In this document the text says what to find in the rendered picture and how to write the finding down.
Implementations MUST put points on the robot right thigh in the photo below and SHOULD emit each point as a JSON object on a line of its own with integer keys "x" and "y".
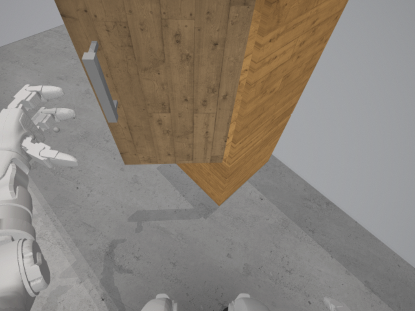
{"x": 247, "y": 304}

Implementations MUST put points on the left robot forearm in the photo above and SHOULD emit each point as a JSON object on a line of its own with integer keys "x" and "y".
{"x": 15, "y": 200}

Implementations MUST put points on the handle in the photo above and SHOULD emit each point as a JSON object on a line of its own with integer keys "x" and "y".
{"x": 98, "y": 81}

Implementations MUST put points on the right robot hand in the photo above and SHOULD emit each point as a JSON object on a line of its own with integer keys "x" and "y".
{"x": 334, "y": 305}

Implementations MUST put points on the cupboard door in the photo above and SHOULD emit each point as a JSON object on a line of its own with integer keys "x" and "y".
{"x": 174, "y": 68}

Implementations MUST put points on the robot left upper arm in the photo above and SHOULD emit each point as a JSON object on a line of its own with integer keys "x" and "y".
{"x": 23, "y": 274}

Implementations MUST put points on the left robot shin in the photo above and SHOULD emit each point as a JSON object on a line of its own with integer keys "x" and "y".
{"x": 162, "y": 296}

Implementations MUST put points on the left robot hand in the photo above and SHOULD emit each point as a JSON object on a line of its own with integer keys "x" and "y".
{"x": 16, "y": 126}

